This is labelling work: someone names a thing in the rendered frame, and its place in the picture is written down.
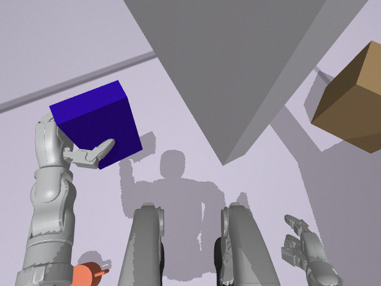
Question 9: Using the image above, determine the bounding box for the right robot hand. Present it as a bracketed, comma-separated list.
[281, 214, 328, 272]

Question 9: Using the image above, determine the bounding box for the right robot foot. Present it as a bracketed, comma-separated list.
[214, 237, 234, 286]

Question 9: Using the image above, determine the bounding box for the left robot arm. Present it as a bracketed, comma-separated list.
[15, 166, 77, 286]

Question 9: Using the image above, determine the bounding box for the right robot arm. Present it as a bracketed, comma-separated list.
[306, 260, 345, 286]

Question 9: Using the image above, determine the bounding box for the left robot hand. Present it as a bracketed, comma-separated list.
[35, 97, 115, 170]

